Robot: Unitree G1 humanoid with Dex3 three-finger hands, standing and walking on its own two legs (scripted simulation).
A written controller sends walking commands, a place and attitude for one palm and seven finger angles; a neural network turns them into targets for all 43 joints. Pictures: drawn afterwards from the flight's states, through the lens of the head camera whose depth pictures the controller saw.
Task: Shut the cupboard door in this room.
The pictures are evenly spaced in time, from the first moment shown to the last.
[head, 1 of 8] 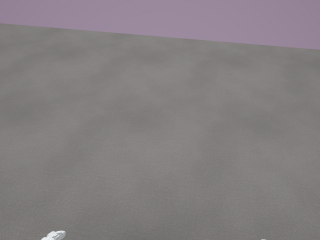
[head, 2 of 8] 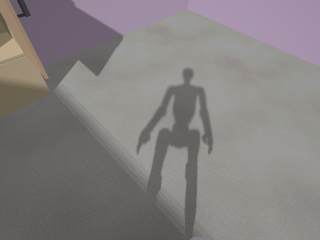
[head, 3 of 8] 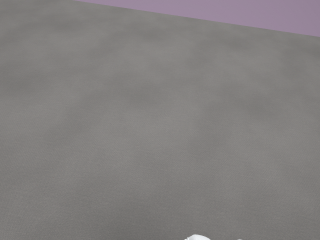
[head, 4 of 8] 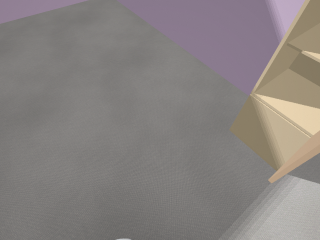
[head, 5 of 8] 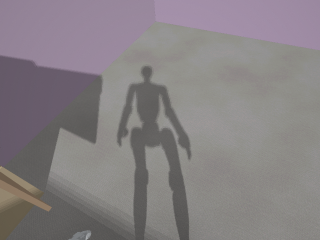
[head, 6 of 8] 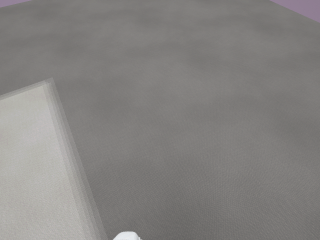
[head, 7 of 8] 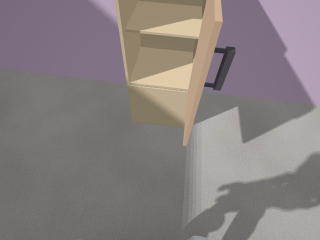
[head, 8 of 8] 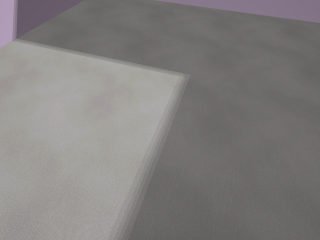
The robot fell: no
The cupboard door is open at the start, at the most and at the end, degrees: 89 89 89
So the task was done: no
